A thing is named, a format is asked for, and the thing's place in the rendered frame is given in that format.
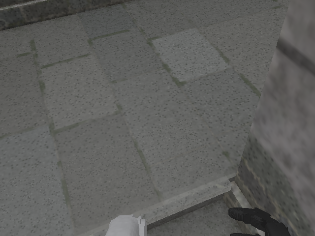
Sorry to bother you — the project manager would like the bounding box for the left robot thigh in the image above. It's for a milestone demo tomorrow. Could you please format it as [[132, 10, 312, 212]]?
[[105, 214, 147, 236]]

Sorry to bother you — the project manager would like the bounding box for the right robot hand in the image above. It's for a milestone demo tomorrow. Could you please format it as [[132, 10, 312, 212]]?
[[228, 207, 291, 236]]

